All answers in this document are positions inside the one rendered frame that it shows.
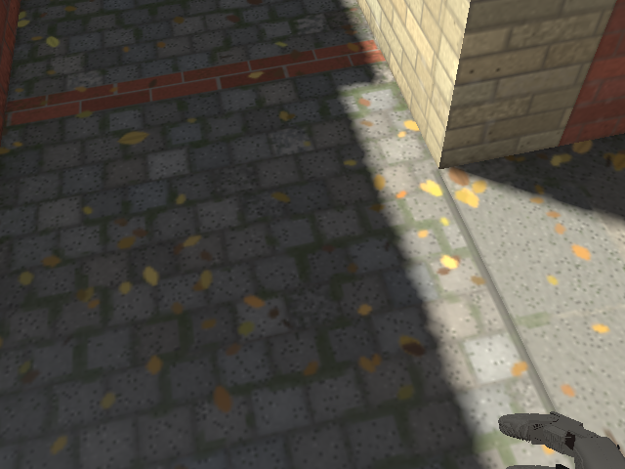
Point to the right robot hand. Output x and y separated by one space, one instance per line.
564 435

